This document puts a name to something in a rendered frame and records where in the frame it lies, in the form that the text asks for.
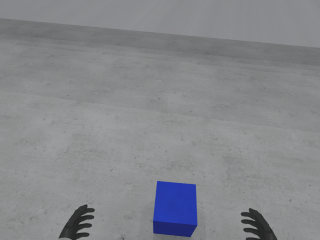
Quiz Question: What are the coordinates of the robot right hand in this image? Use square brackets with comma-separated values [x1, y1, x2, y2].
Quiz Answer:
[241, 208, 277, 240]

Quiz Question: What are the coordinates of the carton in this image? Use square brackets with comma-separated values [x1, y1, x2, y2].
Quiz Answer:
[153, 181, 198, 237]

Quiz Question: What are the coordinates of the robot left hand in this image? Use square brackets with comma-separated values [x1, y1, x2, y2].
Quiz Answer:
[58, 204, 95, 240]

